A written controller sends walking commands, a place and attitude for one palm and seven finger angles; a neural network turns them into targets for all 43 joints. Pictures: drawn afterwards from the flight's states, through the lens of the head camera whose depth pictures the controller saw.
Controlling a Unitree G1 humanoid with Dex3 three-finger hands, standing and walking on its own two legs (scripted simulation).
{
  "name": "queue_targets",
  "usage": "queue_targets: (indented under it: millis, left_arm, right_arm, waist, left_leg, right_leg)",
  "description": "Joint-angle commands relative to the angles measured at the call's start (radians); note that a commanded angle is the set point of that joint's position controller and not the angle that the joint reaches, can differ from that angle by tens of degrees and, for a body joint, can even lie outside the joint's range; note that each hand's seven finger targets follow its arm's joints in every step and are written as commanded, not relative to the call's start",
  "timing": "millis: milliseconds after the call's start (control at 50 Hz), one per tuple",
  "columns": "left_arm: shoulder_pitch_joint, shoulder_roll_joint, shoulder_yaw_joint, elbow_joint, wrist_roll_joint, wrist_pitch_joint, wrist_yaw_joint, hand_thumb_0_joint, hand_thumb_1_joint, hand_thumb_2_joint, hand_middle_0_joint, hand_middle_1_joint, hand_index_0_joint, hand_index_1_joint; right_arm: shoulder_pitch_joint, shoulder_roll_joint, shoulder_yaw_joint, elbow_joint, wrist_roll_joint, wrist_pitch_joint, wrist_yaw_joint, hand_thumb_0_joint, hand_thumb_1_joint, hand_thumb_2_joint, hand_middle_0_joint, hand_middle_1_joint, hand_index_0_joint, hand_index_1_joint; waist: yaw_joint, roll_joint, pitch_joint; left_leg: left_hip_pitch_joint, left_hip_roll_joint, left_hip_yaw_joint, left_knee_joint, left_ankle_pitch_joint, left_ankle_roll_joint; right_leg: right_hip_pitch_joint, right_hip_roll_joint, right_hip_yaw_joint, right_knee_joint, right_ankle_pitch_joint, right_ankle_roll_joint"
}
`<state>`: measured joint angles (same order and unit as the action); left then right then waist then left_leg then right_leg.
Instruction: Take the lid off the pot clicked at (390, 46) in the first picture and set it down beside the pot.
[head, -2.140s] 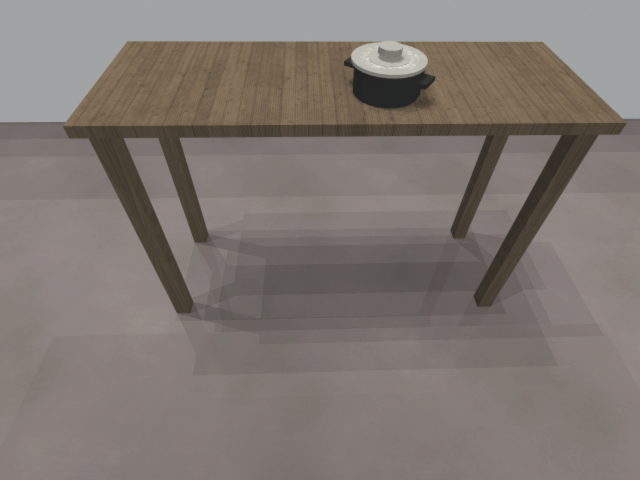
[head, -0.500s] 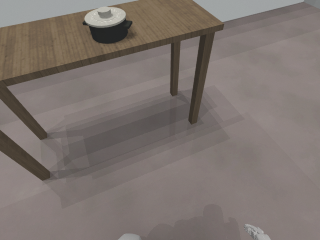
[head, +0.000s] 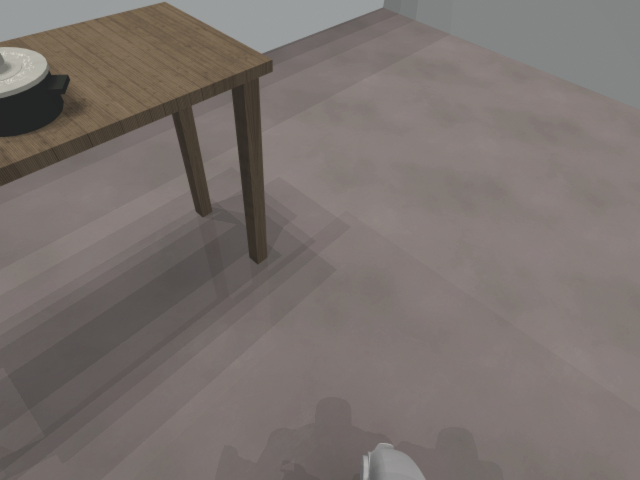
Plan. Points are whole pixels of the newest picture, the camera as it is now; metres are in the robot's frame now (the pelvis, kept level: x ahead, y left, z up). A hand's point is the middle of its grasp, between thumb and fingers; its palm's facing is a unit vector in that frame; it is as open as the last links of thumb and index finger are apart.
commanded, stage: walk to a spot facing it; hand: left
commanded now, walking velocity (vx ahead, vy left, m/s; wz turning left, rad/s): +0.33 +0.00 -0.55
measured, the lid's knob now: out of the picture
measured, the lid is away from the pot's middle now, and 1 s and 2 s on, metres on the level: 0.00 0.00 0.00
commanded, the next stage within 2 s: turn to face it in 0.46 s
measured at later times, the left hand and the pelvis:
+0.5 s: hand (247, 399) +0.26 +0.12 -0.17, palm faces -0.13 -0.97 -0.19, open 7.3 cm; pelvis +0.19 -0.07 +0.00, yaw -10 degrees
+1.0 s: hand (270, 318) +0.41 +0.10 -0.17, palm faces +0.00 -0.98 -0.19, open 7.4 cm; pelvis +0.31 -0.08 +0.00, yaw -2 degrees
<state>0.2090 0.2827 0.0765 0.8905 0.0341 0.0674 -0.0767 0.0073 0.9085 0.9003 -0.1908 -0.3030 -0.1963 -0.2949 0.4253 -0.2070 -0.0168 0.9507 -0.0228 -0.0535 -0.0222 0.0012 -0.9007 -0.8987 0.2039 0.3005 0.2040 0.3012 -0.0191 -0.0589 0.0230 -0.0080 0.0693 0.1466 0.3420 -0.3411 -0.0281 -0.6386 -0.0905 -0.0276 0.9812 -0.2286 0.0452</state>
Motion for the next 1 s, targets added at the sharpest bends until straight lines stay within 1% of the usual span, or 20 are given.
queue_targets:
  millis: [0, 40, 80, 100, 120, 140, 200, 240, 280, 440, 520, 540, 560, 580, 600, 660, 720, 860, 920, 980]
  left_arm:
    - [-0.213, -0.010, -0.014, -0.145, -0.011, -0.060, -0.006, 0.000, 0.900, 0.900, -0.200, -0.300, -0.200, -0.300]
    - [-0.174, 0.010, -0.010, -0.127, -0.011, -0.069, -0.001, 0.000, 0.900, 0.900, -0.200, -0.300, -0.200, -0.300]
    - [0.054, 0.061, 0.012, -0.053, -0.007, -0.090, 0.009, 0.000, 0.900, 0.900, -0.200, -0.300, -0.200, -0.300]
    - [0.236, 0.174, 0.041, 0.000, -0.004, -0.107, 0.026, 0.000, 0.900, 0.900, -0.200, -0.300, -0.200, -0.300]
    - [0.309, 0.283, 0.064, 0.018, -0.022, -0.109, 0.044, 0.000, 0.900, 0.900, -0.200, -0.300, -0.200, -0.300]
    - [0.297, 0.270, 0.068, 0.017, -0.035, -0.095, 0.059, 0.000, 0.900, 0.900, -0.200, -0.300, -0.200, -0.300]
    - [0.070, 0.139, 0.023, -0.020, -0.026, -0.103, 0.071, 0.000, 0.900, 0.900, -0.200, -0.300, -0.200, -0.300]
    - [0.012, 0.097, 0.013, -0.017, -0.015, -0.114, 0.079, 0.000, 0.900, 0.900, -0.200, -0.300, -0.200, -0.300]
    - [0.011, 0.082, 0.009, -0.005, -0.011, -0.117, 0.080, 0.000, 0.900, 0.900, -0.200, -0.300, -0.200, -0.300]
    - [0.116, 0.064, 0.007, 0.063, -0.010, -0.128, 0.080, 0.000, 0.900, 0.900, -0.200, -0.300, -0.200, -0.300]
    - [0.124, 0.055, 0.009, 0.079, -0.017, -0.123, 0.083, 0.000, 0.900, 0.900, -0.200, -0.300, -0.200, -0.300]
    - [0.127, 0.028, 0.005, 0.083, -0.018, -0.122, 0.083, 0.000, 0.900, 0.900, -0.200, -0.300, -0.200, -0.300]
    - [0.160, -0.028, -0.003, 0.078, -0.025, -0.121, 0.080, 0.000, 0.900, 0.900, -0.200, -0.300, -0.200, -0.300]
    - [0.157, -0.046, -0.016, 0.062, -0.024, -0.128, 0.079, 0.000, 0.900, 0.900, -0.200, -0.300, -0.200, -0.300]
    - [0.118, -0.018, -0.010, 0.058, -0.014, -0.127, 0.084, 0.000, 0.900, 0.900, -0.200, -0.300, -0.200, -0.300]
    - [0.101, -0.039, -0.010, 0.095, -0.009, -0.118, 0.081, 0.000, 0.900, 0.900, -0.200, -0.300, -0.200, -0.300]
    - [0.150, -0.064, -0.012, 0.110, -0.013, -0.083, 0.088, 0.000, 0.900, 0.900, -0.200, -0.300, -0.200, -0.300]
    - [0.023, -0.043, 0.004, 0.038, -0.016, -0.050, 0.097, 0.000, 0.900, 0.900, -0.200, -0.300, -0.200, -0.300]
    - [-0.034, -0.047, 0.005, 0.008, -0.022, -0.053, 0.101, 0.000, 0.900, 0.900, -0.200, -0.300, -0.200, -0.300]
    - [0.003, -0.041, 0.010, 0.004, -0.027, -0.063, 0.104, 0.000, 0.900, 0.900, -0.200, -0.300, -0.200, -0.300]
  right_arm:
    - [0.044, -0.194, -0.055, -0.030, -0.009, -0.030, -0.001, 0.000, -0.900, -0.900, 0.200, 0.300, 0.200, 0.300]
    - [0.046, -0.208, -0.061, -0.020, -0.010, -0.027, 0.004, 0.000, -0.900, -0.900, 0.200, 0.300, 0.200, 0.300]
    - [0.032, -0.214, -0.060, -0.016, -0.001, -0.023, 0.004, 0.000, -0.900, -0.900, 0.200, 0.300, 0.200, 0.300]
    - [0.054, -0.164, -0.048, -0.024, 0.011, -0.021, 0.020, 0.000, -0.900, -0.900, 0.200, 0.300, 0.200, 0.300]
    - [0.074, -0.094, -0.035, -0.062, 0.022, -0.022, 0.018, 0.000, -0.900, -0.900, 0.200, 0.300, 0.200, 0.300]
    - [-0.047, -0.131, -0.041, -0.083, 0.024, -0.018, 0.009, 0.000, -0.900, -0.900, 0.200, 0.300, 0.200, 0.300]
    - [-0.077, -0.109, -0.048, -0.042, 0.005, -0.008, 0.012, 0.000, -0.900, -0.900, 0.200, 0.300, 0.200, 0.300]
    - [0.000, -0.073, -0.045, -0.004, -0.006, 0.015, 0.014, 0.000, -0.900, -0.900, 0.200, 0.300, 0.200, 0.300]
    - [0.019, -0.053, -0.046, 0.004, -0.008, 0.029, 0.018, 0.000, -0.900, -0.900, 0.200, 0.300, 0.200, 0.300]
    - [-0.167, -0.021, -0.049, -0.048, 0.000, 0.005, 0.039, 0.000, -0.900, -0.900, 0.200, 0.300, 0.200, 0.300]
    - [-0.110, -0.029, -0.049, -0.018, 0.001, -0.015, 0.031, 0.000, -0.900, -0.900, 0.200, 0.300, 0.200, 0.300]
    - [-0.016, -0.060, -0.056, 0.014, -0.001, -0.022, 0.022, 0.000, -0.900, -0.900, 0.200, 0.300, 0.200, 0.300]
    - [0.102, -0.151, -0.074, 0.043, -0.015, -0.030, 0.013, 0.000, -0.900, -0.900, 0.200, 0.300, 0.200, 0.300]
    - [0.152, -0.197, -0.076, 0.055, -0.010, -0.017, 0.008, 0.000, -0.900, -0.900, 0.200, 0.300, 0.200, 0.300]
    - [0.117, -0.170, -0.067, 0.045, -0.008, -0.004, 0.004, 0.000, -0.900, -0.900, 0.200, 0.300, 0.200, 0.300]
    - [-0.008, -0.061, -0.024, 0.040, 0.003, -0.022, -0.008, 0.000, -0.900, -0.900, 0.200, 0.300, 0.200, 0.300]
    - [-0.058, -0.070, -0.033, 0.035, 0.013, -0.020, -0.013, 0.000, -0.900, -0.900, 0.200, 0.300, 0.200, 0.300]
    - [-0.074, -0.118, -0.062, 0.029, 0.009, 0.025, -0.007, 0.000, -0.900, -0.900, 0.200, 0.300, 0.200, 0.300]
    - [-0.066, -0.129, -0.075, 0.027, 0.003, 0.039, -0.007, 0.000, -0.900, -0.900, 0.200, 0.300, 0.200, 0.300]
    - [-0.099, -0.145, -0.086, 0.010, 0.004, 0.050, -0.008, 0.000, -0.900, -0.900, 0.200, 0.300, 0.200, 0.300]
  waist:
    - [-0.040, 0.250, 0.110]
    - [-0.022, 0.235, 0.061]
    - [0.089, 0.131, -0.068]
    - [0.164, -0.063, -0.212]
    - [0.151, -0.274, -0.338]
    - [0.166, -0.122, -0.270]
    - [0.052, 0.011, -0.061]
    - [-0.008, 0.009, -0.039]
    - [-0.027, -0.032, -0.014]
    - [0.035, -0.050, 0.055]
    - [-0.004, -0.006, 0.042]
    - [-0.040, 0.087, 0.004]
    - [-0.071, 0.307, -0.067]
    - [-0.066, 0.407, -0.077]
    - [-0.065, 0.251, -0.022]
    - [0.005, 0.154, 0.029]
    - [0.042, 0.188, -0.037]
    - [0.014, 0.211, -0.019]
    - [-0.009, 0.219, -0.009]
    - [0.014, 0.224, -0.023]
  left_leg:
    - [-0.032, 0.258, -0.051, -0.087, 0.349, 0.151]
    - [-0.041, 0.256, -0.015, 0.001, 0.499, 0.132]
    - [-0.137, 0.203, 0.077, 0.344, 0.648, 0.073]
    - [-0.387, 0.147, 0.111, 0.667, 0.327, 0.022]
    - [-0.633, 0.011, 0.025, 0.991, -0.233, -0.018]
    - [-0.683, 0.041, -0.117, 1.062, -0.203, 0.017]
    - [-0.611, 0.120, -0.136, 0.988, 0.000, 0.010]
    - [-0.513, 0.116, -0.118, 0.886, 0.021, -0.003]
    - [-0.488, 0.105, -0.093, 0.789, 0.050, -0.015]
    - [-0.471, 0.049, -0.061, 0.403, 0.096, -0.009]
    - [-0.235, 0.001, -0.026, 0.190, 0.139, 0.002]
    - [-0.087, 0.018, -0.066, 0.123, 0.141, 0.016]
    - [0.063, 0.225, -0.351, 0.023, 0.172, 0.101]
    - [0.116, 0.388, -0.552, -0.068, 0.310, 0.209]
    - [0.038, 0.389, -0.541, -0.065, 0.342, 0.264]
    - [-0.127, 0.256, -0.358, -0.068, 0.664, 0.216]
    - [-0.147, 0.182, -0.234, -0.040, 0.784, 0.191]
    - [-0.165, 0.157, -0.316, -0.039, 0.506, 0.207]
    - [-0.182, 0.154, -0.366, 0.001, 0.515, 0.206]
    - [-0.246, 0.141, -0.415, 0.072, 0.533, 0.188]
  right_leg:
    - [0.000, 0.009, -0.061, -0.230, -0.016, -0.035]
    - [0.154, 0.054, -0.101, -0.305, -0.057, -0.063]
    - [0.521, 0.114, -0.137, -0.436, 0.012, -0.098]
    - [0.847, -0.057, 0.088, -0.478, -0.079, -0.166]
    - [0.966, -0.351, 0.613, -0.636, -0.072, -0.257]
    - [0.884, -0.344, 0.625, -0.689, -0.053, -0.276]
    - [0.503, -0.228, 0.362, -0.719, -0.083, -0.246]
    - [0.376, -0.177, 0.230, -0.734, -0.001, -0.230]
    - [0.313, -0.145, 0.173, -0.762, -0.020, -0.226]
    - [0.403, -0.141, 0.216, -0.783, -0.081, -0.237]
    - [0.372, -0.092, 0.176, -0.652, -0.002, -0.197]
    - [0.319, -0.039, 0.131, -0.482, 0.069, -0.168]
    - [0.183, 0.074, 0.018, -0.195, -0.063, -0.106]
    - [0.039, 0.129, -0.041, 0.054, -0.356, -0.068]
    - [0.014, 0.076, 0.005, 0.159, -0.362, -0.072]
    - [0.060, 0.005, 0.028, 0.176, -0.183, -0.032]
    - [0.141, 0.011, 0.009, 0.103, -0.106, 0.003]
    - [0.118, 0.016, 0.003, -0.063, -0.091, 0.042]
    - [0.182, 0.044, -0.012, -0.194, -0.125, 0.038]
    - [0.324, 0.076, -0.017, -0.335, -0.086, 0.027]
